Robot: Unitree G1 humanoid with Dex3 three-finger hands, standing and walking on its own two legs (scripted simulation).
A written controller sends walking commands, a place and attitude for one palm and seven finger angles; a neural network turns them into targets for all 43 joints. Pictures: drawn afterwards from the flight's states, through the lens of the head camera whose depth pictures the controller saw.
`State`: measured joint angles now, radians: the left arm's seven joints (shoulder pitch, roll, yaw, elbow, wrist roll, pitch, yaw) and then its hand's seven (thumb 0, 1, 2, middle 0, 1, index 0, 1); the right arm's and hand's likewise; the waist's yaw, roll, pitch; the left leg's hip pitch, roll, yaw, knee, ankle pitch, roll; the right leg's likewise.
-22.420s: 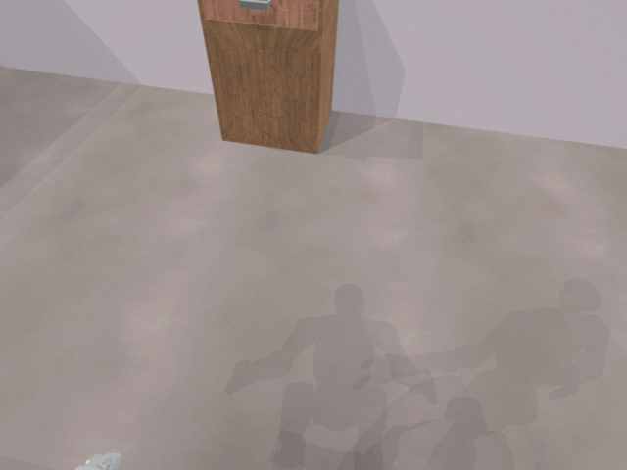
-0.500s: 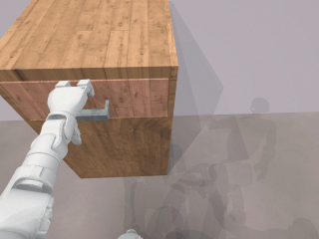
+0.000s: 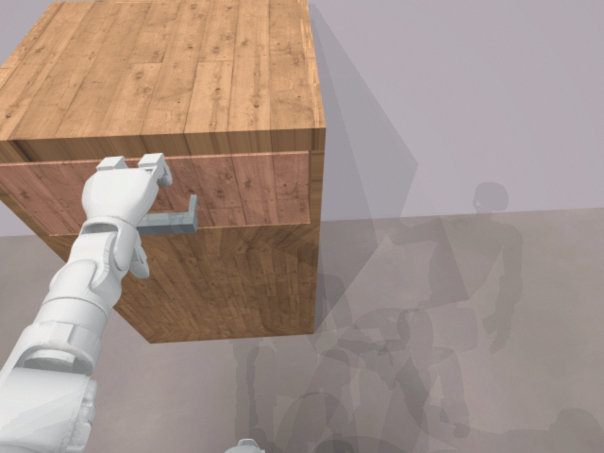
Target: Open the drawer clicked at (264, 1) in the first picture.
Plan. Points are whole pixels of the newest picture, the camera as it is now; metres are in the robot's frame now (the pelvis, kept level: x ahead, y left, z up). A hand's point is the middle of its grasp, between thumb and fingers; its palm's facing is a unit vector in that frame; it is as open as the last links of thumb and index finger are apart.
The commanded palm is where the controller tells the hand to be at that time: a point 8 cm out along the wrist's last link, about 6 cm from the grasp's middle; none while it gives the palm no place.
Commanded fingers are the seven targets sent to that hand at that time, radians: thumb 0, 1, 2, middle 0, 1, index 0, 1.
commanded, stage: re-aim the fingers above the handle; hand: left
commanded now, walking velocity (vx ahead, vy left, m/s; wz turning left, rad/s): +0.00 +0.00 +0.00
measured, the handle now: (163, 212) +0.49 +0.24 -0.01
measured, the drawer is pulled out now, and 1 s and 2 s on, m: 0.00 0.00 0.00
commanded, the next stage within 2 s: lower the fingers behind the handle in 0.42 s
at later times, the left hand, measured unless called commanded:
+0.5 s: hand (131, 218) +0.43 +0.25 +0.05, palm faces -0.02 -0.03 -1.00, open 13.8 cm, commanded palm +0.41 +0.24 +0.11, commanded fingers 0.00 -0.50 0.30 -0.30 -1.20 -0.30 -1.20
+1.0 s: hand (139, 228) +0.44 +0.25 +0.02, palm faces -0.05 -0.03 -1.00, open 13.8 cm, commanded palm +0.42 +0.24 +0.07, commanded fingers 0.00 -0.50 0.30 -0.30 -1.20 -0.30 -1.20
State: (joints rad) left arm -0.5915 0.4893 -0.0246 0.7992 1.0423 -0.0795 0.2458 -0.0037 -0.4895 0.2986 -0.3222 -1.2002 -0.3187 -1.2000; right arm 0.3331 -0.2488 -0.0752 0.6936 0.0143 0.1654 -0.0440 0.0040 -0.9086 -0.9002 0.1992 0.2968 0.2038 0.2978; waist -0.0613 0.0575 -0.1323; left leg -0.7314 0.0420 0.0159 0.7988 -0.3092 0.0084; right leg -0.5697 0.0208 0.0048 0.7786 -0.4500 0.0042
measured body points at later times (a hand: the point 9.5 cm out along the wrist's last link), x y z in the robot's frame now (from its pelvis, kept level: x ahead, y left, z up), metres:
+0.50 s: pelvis +0.00 +0.00 +0.00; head +0.06 -0.01 +0.45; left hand +0.42 +0.25 +0.11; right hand +0.08 -0.27 -0.13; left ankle +0.04 +0.12 -0.70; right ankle -0.05 -0.13 -0.70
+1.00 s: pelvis +0.00 +0.00 -0.01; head +0.08 +0.00 +0.43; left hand +0.43 +0.25 +0.07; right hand +0.03 -0.27 -0.14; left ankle +0.04 +0.12 -0.70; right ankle -0.05 -0.13 -0.70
